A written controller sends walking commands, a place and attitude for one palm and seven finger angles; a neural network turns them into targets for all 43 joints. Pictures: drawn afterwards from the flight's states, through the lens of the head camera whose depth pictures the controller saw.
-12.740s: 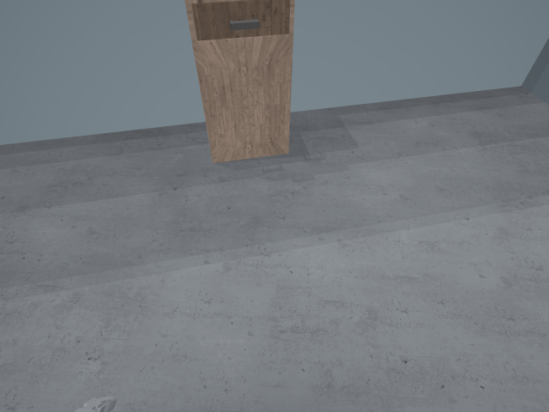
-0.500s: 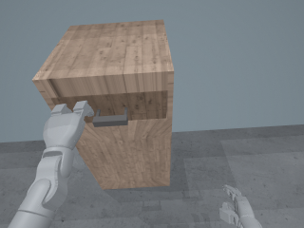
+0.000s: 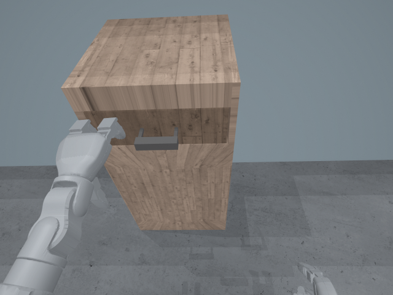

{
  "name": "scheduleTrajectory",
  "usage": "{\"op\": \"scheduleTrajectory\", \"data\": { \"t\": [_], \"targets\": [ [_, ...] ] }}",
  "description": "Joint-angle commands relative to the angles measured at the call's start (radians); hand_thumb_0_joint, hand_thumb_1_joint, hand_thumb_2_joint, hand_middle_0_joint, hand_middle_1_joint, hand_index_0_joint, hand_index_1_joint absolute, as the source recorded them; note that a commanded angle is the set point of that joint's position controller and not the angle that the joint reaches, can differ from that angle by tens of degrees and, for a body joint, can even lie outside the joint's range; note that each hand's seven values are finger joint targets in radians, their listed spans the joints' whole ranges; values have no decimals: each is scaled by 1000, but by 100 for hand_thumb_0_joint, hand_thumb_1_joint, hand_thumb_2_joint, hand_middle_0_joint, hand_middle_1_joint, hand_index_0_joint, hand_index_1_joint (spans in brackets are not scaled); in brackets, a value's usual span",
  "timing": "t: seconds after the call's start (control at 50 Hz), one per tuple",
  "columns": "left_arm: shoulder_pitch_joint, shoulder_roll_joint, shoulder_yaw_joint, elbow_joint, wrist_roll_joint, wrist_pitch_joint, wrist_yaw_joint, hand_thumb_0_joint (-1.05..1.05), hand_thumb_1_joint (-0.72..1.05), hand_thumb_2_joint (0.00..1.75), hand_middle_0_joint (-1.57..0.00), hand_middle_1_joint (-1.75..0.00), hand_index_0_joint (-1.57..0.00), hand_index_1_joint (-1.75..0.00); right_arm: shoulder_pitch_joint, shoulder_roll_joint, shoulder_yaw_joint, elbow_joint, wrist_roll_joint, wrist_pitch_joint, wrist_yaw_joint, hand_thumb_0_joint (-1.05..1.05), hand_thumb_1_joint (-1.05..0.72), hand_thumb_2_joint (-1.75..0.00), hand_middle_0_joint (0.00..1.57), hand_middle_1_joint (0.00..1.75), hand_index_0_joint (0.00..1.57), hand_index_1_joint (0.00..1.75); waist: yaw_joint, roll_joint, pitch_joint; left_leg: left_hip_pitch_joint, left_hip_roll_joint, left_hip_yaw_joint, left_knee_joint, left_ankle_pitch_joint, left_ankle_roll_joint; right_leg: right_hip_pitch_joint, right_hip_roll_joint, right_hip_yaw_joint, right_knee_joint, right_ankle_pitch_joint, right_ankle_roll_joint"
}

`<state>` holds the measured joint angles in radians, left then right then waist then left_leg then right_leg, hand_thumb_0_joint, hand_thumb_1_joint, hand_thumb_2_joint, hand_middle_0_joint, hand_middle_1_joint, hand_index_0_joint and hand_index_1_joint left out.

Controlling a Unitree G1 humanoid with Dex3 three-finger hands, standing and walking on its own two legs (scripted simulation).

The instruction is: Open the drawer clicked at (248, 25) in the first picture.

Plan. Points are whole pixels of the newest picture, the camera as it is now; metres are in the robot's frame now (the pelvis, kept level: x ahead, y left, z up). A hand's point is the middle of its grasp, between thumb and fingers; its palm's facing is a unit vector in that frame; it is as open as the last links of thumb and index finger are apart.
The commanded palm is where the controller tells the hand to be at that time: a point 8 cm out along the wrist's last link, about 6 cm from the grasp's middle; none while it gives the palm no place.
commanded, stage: move the hooked fingers above the handle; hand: left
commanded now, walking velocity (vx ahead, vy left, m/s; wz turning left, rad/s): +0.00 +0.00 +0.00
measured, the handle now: (157, 137) +0.51 +0.20 -0.01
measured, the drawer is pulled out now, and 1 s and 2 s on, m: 0.00 0.00 0.00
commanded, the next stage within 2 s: none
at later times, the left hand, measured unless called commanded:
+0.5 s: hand (118, 156) +0.35 +0.23 +0.09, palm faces +0.04 -0.05 -1.00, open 13.8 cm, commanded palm +0.33 +0.22 +0.14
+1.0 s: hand (130, 150) +0.40 +0.23 +0.06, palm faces -0.02 -0.08 -1.00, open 13.8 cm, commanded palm +0.38 +0.22 +0.12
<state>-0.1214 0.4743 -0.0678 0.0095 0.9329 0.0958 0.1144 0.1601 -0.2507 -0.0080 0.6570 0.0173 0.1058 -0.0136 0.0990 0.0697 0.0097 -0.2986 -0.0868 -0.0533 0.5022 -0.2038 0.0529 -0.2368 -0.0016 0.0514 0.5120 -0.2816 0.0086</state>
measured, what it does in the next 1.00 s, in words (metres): stands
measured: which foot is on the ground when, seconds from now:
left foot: down 0.00-1.00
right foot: down 0.00-1.00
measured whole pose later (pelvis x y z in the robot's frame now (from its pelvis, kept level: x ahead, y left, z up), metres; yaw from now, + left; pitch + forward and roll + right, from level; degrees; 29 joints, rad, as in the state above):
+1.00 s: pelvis +0.04 -0.03 -0.01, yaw +0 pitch +7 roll +0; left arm -0.29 0.46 -0.09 0.33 0.93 0.13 0.08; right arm 0.18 -0.26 -0.03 0.64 0.03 0.13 -0.05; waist 0.04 0.06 -0.07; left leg -0.42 -0.06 -0.06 0.61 -0.31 0.03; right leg -0.35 0.03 0.04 0.61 -0.38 -0.02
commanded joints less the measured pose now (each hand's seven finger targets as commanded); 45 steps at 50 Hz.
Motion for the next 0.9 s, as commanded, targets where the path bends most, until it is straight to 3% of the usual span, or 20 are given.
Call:
{"op": "scheduleTrajectory", "data": {
  "t": [0.0,0.06,0.12,0.14,0.18,0.24,0.26,0.34,0.4,0.44,0.48,0.52,0.62,0.66,0.74,0.78,0.82,0.88],
  "targets": [
    [-279,131,63,-124,-4,58,31,0,-50,30,-30,-120,-30,-120,-161,-102,-29,-169,11,-48,-17,0,-90,-90,20,30,20,30,-27,-26,-226,134,55,-13,-122,25,-39,-8,40,-70,-74,25,-53],
    [-275,118,25,-129,-8,81,-16,0,-50,30,-30,-120,-30,-120,-175,-105,-23,-182,13,-47,-25,0,-90,-90,20,30,20,30,-35,-61,-218,129,53,-1,-120,18,-29,8,34,-65,-85,15,-49],
    [-335,167,50,-139,9,56,-35,0,-50,30,-30,-120,-30,-120,-177,-104,-16,-181,4,-48,-37,0,-90,-90,20,30,20,30,-38,-72,-213,130,46,11,-109,23,-18,7,33,-58,-96,11,-46],
    [-352,219,100,-128,13,42,-32,0,-50,30,-30,-120,-30,-120,-177,-107,-13,-181,2,-51,-44,0,-90,-90,20,30,20,30,-34,-69,-202,117,45,15,-108,6,-15,8,36,-52,-105,-8,-45],
    [-421,233,112,-67,23,12,-21,0,-50,30,-30,-120,-30,-120,-165,-99,-6,-162,3,-58,-56,0,-90,-90,20,30,20,30,-40,-66,-175,104,38,22,-97,2,-14,-12,33,-53,-107,-19,-46],
    [-448,309,195,-17,27,-28,7,0,-50,30,-30,-120,-30,-120,-153,-99,-11,-153,2,-60,-68,0,-90,-90,20,30,20,30,-21,-44,-221,92,27,29,-83,34,-15,21,36,-40,-102,1,-47],
    [-457,281,172,-23,25,-38,15,0,-50,30,-30,-120,-30,-120,-156,-90,-11,-160,4,-65,-69,0,-90,-90,20,30,20,30,-20,-13,-242,102,22,33,-70,58,-14,30,31,-36,-95,32,-48],
    [-405,255,171,45,9,-37,32,0,-50,30,-30,-120,-30,-120,-138,-94,-22,-152,7,-66,-62,0,-90,-90,20,30,20,30,-25,-12,-266,81,16,44,-43,116,-18,43,28,-30,-77,130,-46],
    [-402,197,99,121,-2,-5,6,0,-50,30,-30,-120,-30,-120,-123,-107,-23,-153,13,-59,-60,0,-90,-90,20,30,20,30,-51,-75,-209,47,19,56,-33,93,-13,2,23,-34,-78,140,-36],
    [-410,195,84,132,-2,1,-17,0,-50,30,-30,-120,-30,-120,-116,-116,-28,-161,13,-55,-61,0,-90,-90,20,30,20,30,-57,-114,-237,42,15,59,-19,105,-7,14,20,-25,-72,167,-31],
    [-453,231,94,103,-5,-14,-34,0,-50,30,-30,-120,-30,-120,-107,-122,-30,-163,9,-55,-67,0,-90,-90,20,30,20,30,-60,-120,-284,51,13,61,0,127,0,34,12,-14,-56,235,-25],
    [-444,268,135,54,-2,-50,-37,0,-50,30,-30,-120,-30,-120,-104,-120,-36,-166,2,-53,-69,0,-90,-90,20,30,20,30,-44,-96,-348,50,6,58,23,178,3,74,7,-6,-21,339,-24],
    [-434,295,206,-8,-5,-128,18,0,-50,30,-30,-120,-30,-120,-76,-110,-53,-151,-2,-52,-65,0,-90,-90,20,30,20,30,-36,-43,-390,57,9,53,62,275,0,56,14,-11,33,460,-31],
    [-420,286,218,10,-1,-119,55,0,-50,30,-30,-120,-30,-120,-67,-107,-56,-149,0,-51,-55,0,-90,-90,20,30,20,30,-31,-22,-382,44,10,52,71,295,-5,40,18,-22,46,457,-37],
    [-354,279,237,108,7,-40,94,0,-50,30,-30,-120,-30,-120,-64,-115,-63,-145,8,-34,-40,0,-90,-90,20,30,20,30,-24,-92,-364,-1,13,63,71,291,-12,45,24,-28,52,453,-36],
    [-377,231,169,134,12,7,84,0,-50,30,-30,-120,-30,-120,-63,-119,-60,-149,14,-28,-37,0,-90,-90,20,30,20,30,-44,-107,-350,5,20,67,69,285,-10,21,26,-39,52,433,-34],
    [-408,235,144,139,19,38,64,0,-50,30,-30,-120,-30,-120,-63,-128,-60,-151,14,-22,-41,0,-90,-90,20,30,20,30,-57,-103,-368,24,24,68,71,290,-7,16,27,-39,51,428,-33],
    [-492,197,76,107,16,41,19,0,-50,30,-30,-120,-30,-120,-55,-132,-59,-159,14,-13,-47,0,-90,-90,20,30,20,30,-87,-92,-383,59,27,55,79,303,-2,-9,29,-44,50,412,-34]
  ]
}}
